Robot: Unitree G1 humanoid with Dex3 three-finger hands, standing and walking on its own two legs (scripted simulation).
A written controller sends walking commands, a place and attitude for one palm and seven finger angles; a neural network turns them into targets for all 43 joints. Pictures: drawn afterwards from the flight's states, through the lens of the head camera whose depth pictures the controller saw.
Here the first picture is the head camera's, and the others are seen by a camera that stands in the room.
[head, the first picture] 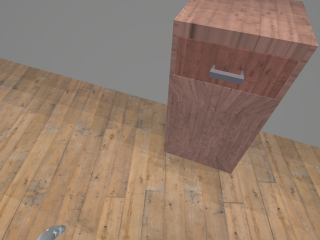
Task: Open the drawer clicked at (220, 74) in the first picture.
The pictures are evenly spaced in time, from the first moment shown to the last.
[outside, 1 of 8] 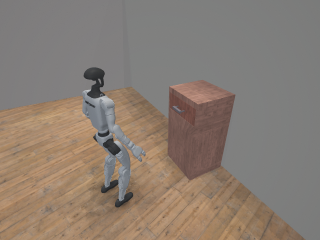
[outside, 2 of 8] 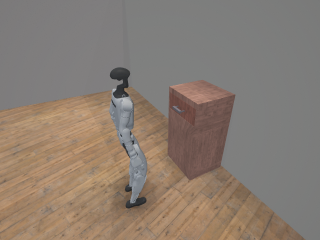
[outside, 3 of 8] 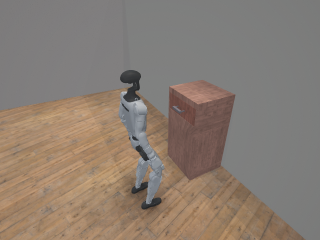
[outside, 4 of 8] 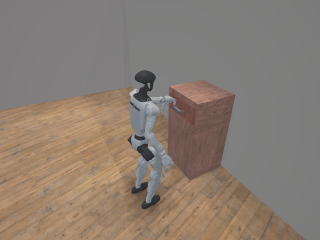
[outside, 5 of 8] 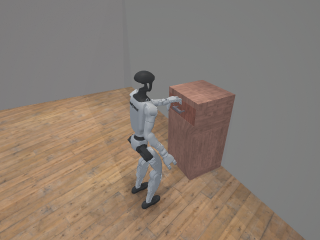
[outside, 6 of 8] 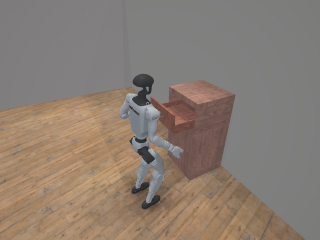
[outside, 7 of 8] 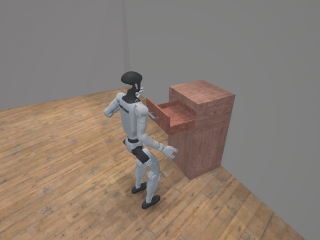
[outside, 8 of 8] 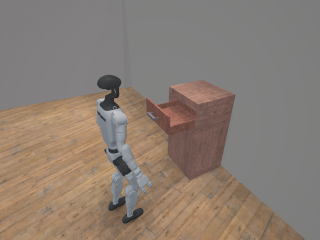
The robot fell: no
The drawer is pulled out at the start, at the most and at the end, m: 0.00 0.30 0.28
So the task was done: yes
